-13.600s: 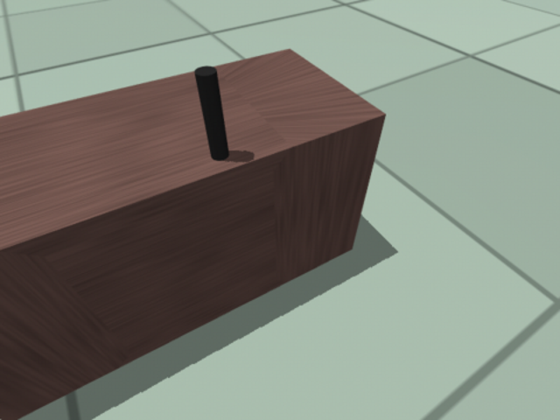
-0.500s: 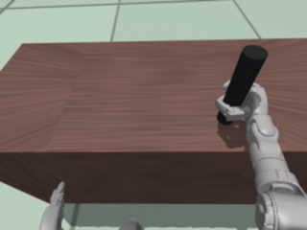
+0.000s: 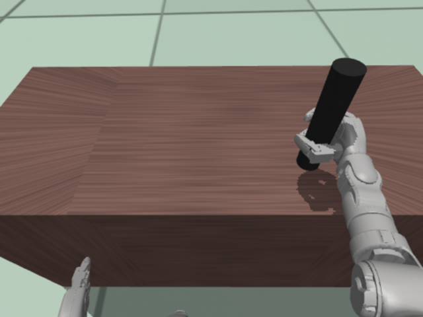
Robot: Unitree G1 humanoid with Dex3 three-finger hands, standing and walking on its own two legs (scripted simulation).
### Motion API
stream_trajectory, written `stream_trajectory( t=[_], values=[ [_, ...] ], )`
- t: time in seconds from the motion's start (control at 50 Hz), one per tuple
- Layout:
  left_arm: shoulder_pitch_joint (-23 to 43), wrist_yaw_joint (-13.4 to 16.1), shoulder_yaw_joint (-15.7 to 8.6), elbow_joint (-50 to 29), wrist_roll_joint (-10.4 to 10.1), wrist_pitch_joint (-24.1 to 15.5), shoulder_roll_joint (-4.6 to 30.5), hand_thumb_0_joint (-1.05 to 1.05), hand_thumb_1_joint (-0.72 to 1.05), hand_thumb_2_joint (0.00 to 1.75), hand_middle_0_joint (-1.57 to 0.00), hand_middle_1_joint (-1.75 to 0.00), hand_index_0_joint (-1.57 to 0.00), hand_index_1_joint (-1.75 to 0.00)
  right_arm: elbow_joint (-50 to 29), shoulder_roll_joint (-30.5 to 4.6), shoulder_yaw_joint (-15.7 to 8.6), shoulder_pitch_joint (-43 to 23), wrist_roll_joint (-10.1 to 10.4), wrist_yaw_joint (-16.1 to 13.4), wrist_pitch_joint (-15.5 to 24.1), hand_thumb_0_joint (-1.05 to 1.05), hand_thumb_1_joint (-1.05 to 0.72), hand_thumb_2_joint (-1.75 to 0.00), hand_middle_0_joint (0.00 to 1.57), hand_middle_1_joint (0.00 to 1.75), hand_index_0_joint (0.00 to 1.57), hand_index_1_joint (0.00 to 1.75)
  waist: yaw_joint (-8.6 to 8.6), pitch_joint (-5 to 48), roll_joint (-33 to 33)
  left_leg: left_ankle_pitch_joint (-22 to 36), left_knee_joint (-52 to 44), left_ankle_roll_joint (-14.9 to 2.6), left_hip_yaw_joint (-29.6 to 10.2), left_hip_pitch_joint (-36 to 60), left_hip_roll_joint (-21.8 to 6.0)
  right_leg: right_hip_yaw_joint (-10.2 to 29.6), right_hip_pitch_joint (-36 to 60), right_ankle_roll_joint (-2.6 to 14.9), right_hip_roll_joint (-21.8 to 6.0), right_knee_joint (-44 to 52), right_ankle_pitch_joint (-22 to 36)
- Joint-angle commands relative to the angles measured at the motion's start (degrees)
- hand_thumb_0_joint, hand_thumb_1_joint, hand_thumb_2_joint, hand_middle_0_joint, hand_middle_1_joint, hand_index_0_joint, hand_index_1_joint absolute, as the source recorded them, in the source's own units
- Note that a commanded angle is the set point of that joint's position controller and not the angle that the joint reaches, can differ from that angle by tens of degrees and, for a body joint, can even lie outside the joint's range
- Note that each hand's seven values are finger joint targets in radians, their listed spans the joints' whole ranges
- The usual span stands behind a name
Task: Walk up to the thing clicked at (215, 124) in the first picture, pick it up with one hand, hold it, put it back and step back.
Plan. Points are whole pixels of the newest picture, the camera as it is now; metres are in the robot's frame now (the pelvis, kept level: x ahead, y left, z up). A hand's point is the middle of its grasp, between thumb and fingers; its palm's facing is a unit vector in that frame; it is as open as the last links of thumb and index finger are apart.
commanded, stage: lift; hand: right
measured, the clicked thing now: (324, 123) +0.44 -0.16 +0.15
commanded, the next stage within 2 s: hold in 1.44 s
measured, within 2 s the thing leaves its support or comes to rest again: neither
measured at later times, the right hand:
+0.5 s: hand (330, 128) +0.40 -0.16 +0.17, palm faces +0.01 +1.00 -0.01, open 6.7 cm
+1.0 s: hand (353, 128) +0.36 -0.16 +0.21, palm faces +0.02 +1.00 -0.02, open 6.5 cm
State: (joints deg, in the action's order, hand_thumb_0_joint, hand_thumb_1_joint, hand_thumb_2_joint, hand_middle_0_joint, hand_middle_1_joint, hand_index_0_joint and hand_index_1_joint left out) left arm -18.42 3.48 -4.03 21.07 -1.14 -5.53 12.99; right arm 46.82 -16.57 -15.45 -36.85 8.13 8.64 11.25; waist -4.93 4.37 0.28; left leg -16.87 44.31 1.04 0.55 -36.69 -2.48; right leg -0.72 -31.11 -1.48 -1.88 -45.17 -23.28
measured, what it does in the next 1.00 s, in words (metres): stands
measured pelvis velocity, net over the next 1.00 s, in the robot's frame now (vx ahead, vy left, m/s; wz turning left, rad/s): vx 0.00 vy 0.00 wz -0.01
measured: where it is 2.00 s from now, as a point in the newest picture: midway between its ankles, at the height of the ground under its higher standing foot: outside the picture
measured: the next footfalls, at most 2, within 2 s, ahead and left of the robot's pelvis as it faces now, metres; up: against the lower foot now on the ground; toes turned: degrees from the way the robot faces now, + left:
none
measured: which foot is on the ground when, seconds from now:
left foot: down 0.00-1.00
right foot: down 0.00-1.00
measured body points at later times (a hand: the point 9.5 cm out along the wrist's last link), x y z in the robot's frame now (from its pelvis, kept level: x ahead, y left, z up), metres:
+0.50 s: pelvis +0.01 +0.00 +0.02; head +0.01 +0.02 +0.47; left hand +0.16 +0.27 -0.05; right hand +0.40 -0.21 +0.17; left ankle +0.05 +0.13 -0.71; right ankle -0.01 -0.14 -0.71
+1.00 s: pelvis +0.00 +0.00 +0.03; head -0.01 +0.03 +0.48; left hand +0.17 +0.26 -0.05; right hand +0.35 -0.22 +0.21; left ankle +0.05 +0.13 -0.71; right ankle -0.01 -0.14 -0.71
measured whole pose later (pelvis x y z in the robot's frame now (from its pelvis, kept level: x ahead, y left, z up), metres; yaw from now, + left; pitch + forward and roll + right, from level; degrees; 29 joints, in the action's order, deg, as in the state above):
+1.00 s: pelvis +0.00 +0.00 +0.03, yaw -1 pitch -1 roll +0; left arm -14.6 4.5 -4.9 33.9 -1.5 -7.8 13.4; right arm 10.7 -14.7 -12.9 -20.6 12.4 8.6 -12.0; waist -0.4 2.5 -2.9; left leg -12.5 31.4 0.8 1.9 -18.1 -2.6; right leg 0.0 -12.6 -1.7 -1.7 -31.0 -17.6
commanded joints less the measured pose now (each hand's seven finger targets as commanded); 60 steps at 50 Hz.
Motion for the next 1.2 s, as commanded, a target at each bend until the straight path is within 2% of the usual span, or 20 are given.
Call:
stream_trajectory(
  t=[0.0,0.04,0.1,0.14,0.22,0.28,0.32,0.38,0.4,0.44,0.46,0.56,0.6,0.68,0.76,0.9,0.94,1.1,1.14,1.18],
  values=[
    [2.98,0.43,-3.24,-11.72,-0.18,-2.98,8.13,0.00,-0.53,0.04,-0.05,-0.05,-0.05,-0.04,-13.34,-10.61,-0.97,-24.03,1.12,0.14,3.53,0.00,-0.25,-1.29,1.28,1.41,1.32,1.41,0.69,22.18,0.67,13.52,-5.66,-1.04,1.27,16.33,2.11,-0.11,8.00,1.58,1.84,7.53,15.20],
    [1.77,0.45,-2.68,-12.33,-0.18,-2.94,7.76,0.00,-0.53,0.04,-0.04,-0.05,-0.05,-0.04,-18.06,-11.32,-1.01,-26.70,1.42,0.14,3.61,0.00,-0.26,-1.28,1.29,1.40,1.32,1.40,0.32,23.44,-1.04,14.36,-6.22,-1.08,1.41,16.33,2.28,-0.13,10.24,1.35,1.67,8.04,16.73],
    [-0.97,0.31,-2.62,-8.29,-0.13,-2.74,6.95,0.00,-0.53,0.04,-0.04,-0.05,-0.05,-0.04,-16.15,-8.98,0.34,-22.48,1.36,-0.04,2.16,0.00,-0.30,-1.28,1.30,1.40,1.32,1.40,0.94,20.41,-2.25,14.89,-6.87,-1.29,1.50,16.50,2.25,-0.56,10.37,1.24,1.91,8.85,17.43],
    [1.57,0.39,-3.15,-8.77,-0.17,-2.89,7.96,0.00,-0.54,0.05,-0.04,-0.04,-0.05,-0.04,-18.40,-12.24,-1.95,-22.80,1.76,-0.64,2.05,0.00,-0.30,-1.27,1.30,1.40,1.32,1.40,1.72,18.97,-1.45,13.93,-7.77,-1.20,1.39,17.53,2.11,-0.59,9.35,1.49,1.90,9.63,16.05],
    [1.72,0.49,-2.80,-7.49,-0.18,-3.14,7.11,0.00,-0.53,0.04,-0.04,-0.05,-0.05,-0.04,-21.84,-8.91,0.67,-21.45,1.94,-0.76,0.98,0.00,-0.32,-1.27,1.30,1.39,1.32,1.39,1.92,19.26,-2.44,13.09,-8.84,-1.43,1.75,18.64,2.49,-0.33,12.06,1.18,1.41,11.29,15.55],
    [3.04,0.98,-4.14,-6.39,-0.29,-3.10,8.86,0.00,-0.53,0.04,-0.04,-0.04,-0.04,-0.04,-23.59,-10.60,-0.55,-17.97,2.52,-0.80,-0.35,0.00,-0.35,-1.27,1.32,1.40,1.34,1.40,2.58,19.08,-0.30,14.86,-9.56,-1.11,1.88,21.28,2.14,-0.64,12.42,1.54,1.68,11.71,16.99],
    [4.93,0.91,-1.94,-7.21,-0.37,-3.09,6.62,0.00,-0.54,0.05,-0.04,-0.04,-0.04,-0.04,-28.27,-9.54,0.50,-18.95,2.89,-0.74,-0.84,0.00,-0.36,-1.28,1.33,1.41,1.35,1.41,3.35,19.55,-0.69,15.61,-10.31,-0.92,1.53,23.03,1.63,-1.17,13.08,1.67,2.14,12.06,17.28],
    [4.86,1.62,-4.19,-5.57,-0.48,-2.96,8.88,0.00,-0.54,0.05,-0.04,-0.04,-0.04,-0.04,-31.10,-9.31,0.61,-16.64,3.58,-0.66,-2.97,0.00,-0.40,-1.27,1.34,1.40,1.35,1.40,2.56,18.74,0.40,16.77,-11.17,-0.78,1.75,23.24,1.69,-1.12,15.30,1.81,1.97,12.89,18.15],
    [5.84,1.72,-3.04,-5.68,-0.59,-2.94,8.19,0.00,-0.54,0.05,-0.04,-0.04,-0.04,-0.04,-31.32,-10.97,-0.75,-16.43,3.66,-0.86,-3.59,0.00,-0.42,-1.27,1.35,1.41,1.36,1.41,3.02,16.15,1.47,15.59,-11.69,-0.70,1.97,22.80,1.81,-0.97,14.35,1.89,1.84,13.41,17.09],
    [4.38,1.49,-1.64,-2.28,-0.47,-2.54,5.83,0.00,-0.54,0.05,-0.04,-0.04,-0.04,-0.04,-30.89,-7.54,1.70,-12.79,3.65,-0.45,-5.19,0.00,-0.43,-1.28,1.36,1.42,1.37,1.42,3.30,12.97,0.56,13.31,-12.79,-0.61,1.95,22.43,1.57,-1.25,13.44,1.91,2.10,14.51,14.66],
    [6.66,1.49,-0.85,-4.43,-0.63,-2.90,5.31,0.00,-0.54,0.05,-0.04,-0.04,-0.04,-0.04,-32.75,-7.27,1.40,-13.22,3.94,-0.32,-5.76,0.00,-0.46,-1.28,1.37,1.42,1.38,1.42,3.55,14.03,1.59,13.08,-13.09,-0.53,2.00,23.02,1.54,-1.21,14.34,2.02,2.03,14.78,14.55],
    [5.90,2.19,-5.72,-2.72,-0.50,-3.13,10.36,0.00,-0.54,0.05,-0.04,-0.04,-0.03,-0.04,-39.68,-10.29,-0.42,-12.10,4.54,0.36,-9.28,0.00,-0.45,-1.25,1.35,1.39,1.36,1.39,2.53,13.21,1.95,12.35,-14.90,-0.17,1.88,22.88,1.16,-1.51,17.14,2.51,2.34,16.03,13.23],
    [5.77,1.83,-2.55,-0.79,-0.46,-3.38,6.73,0.00,-0.55,0.05,-0.04,-0.04,-0.03,-0.04,-40.79,-8.11,1.15,-11.03,4.73,0.58,-10.31,0.00,-0.46,-1.25,1.35,1.39,1.37,1.39,3.46,12.07,0.13,12.23,-15.17,-0.49,2.13,23.53,1.24,-1.32,16.83,2.20,2.41,16.51,13.59],
    [6.38,2.08,-4.66,-0.89,-0.31,-4.06,8.90,0.00,-0.55,0.05,-0.03,-0.04,-0.03,-0.04,-43.58,-8.70,0.45,-9.69,4.64,0.18,-12.85,0.00,-0.47,-1.26,1.37,1.40,1.38,1.40,3.34,13.61,0.33,14.05,-15.19,-0.68,2.71,24.52,1.60,-0.85,19.21,1.91,1.95,17.19,15.88],
    [8.55,1.57,-2.08,1.72,-0.52,-4.57,6.14,0.00,-0.55,0.05,-0.03,-0.04,-0.03,-0.04,-46.44,-8.50,0.05,-8.50,5.13,0.17,-15.41,0.00,-0.49,-1.28,1.38,1.42,1.39,1.42,4.72,10.41,-0.81,12.71,-16.24,-0.74,2.98,24.58,1.56,-0.73,18.23,1.92,2.04,18.14,14.99],
    [10.61,1.42,-5.02,2.41,-0.32,-5.44,9.78,0.00,-0.55,0.05,-0.04,-0.04,-0.03,-0.04,-50.04,-9.79,-1.59,-7.43,5.29,0.00,-19.18,0.00,-0.51,-1.33,1.42,1.47,1.43,1.47,4.33,11.39,1.73,13.97,-17.34,-0.48,3.17,26.53,1.47,-0.70,19.82,2.24,2.21,18.56,15.94],
    [10.35,1.14,-3.27,3.68,-0.37,-5.56,7.42,0.00,-0.56,0.06,-0.04,-0.04,-0.03,-0.04,-50.69,-9.38,-1.49,-7.35,5.19,-0.07,-19.86,0.00,-0.52,-1.33,1.42,1.47,1.43,1.47,4.75,10.58,0.75,12.46,-17.88,-0.44,3.11,26.17,1.38,-0.77,19.76,2.28,2.39,19.00,14.62],
    [11.16,0.76,-4.29,5.74,-0.56,-6.31,7.96,0.00,-0.56,0.06,-0.04,-0.04,-0.03,-0.04,-52.51,-9.28,-1.74,-5.78,5.51,0.63,-23.41,0.00,-0.50,-1.33,1.40,1.47,1.42,1.47,4.57,8.67,0.82,10.56,-19.14,-0.37,3.38,25.85,1.34,-0.51,19.75,2.47,2.49,20.18,12.84],
    [11.51,0.14,-1.93,7.02,-0.67,-6.60,5.62,0.00,-0.56,0.05,-0.04,-0.04,-0.03,-0.04,-53.31,-8.44,-0.87,-5.58,5.36,0.80,-24.31,0.00,-0.51,-1.34,1.41,1.47,1.42,1.47,4.86,7.31,-1.28,9.97,-19.15,-0.62,3.49,25.14,1.51,-0.41,19.62,2.24,2.37,20.72,12.32],
    [12.70,0.25,-4.03,6.46,-0.65,-6.90,8.01,0.00,-0.55,0.05,-0.04,-0.04,-0.04,-0.04,-53.39,-9.70,-1.99,-6.57,5.48,0.78,-24.73,0.00,-0.52,-1.35,1.41,1.48,1.43,1.48,4.48,8.02,-0.96,9.42,-19.25,-0.74,3.82,25.42,1.87,0.06,19.88,2.14,2.04,21.19,11.98]
  ],
)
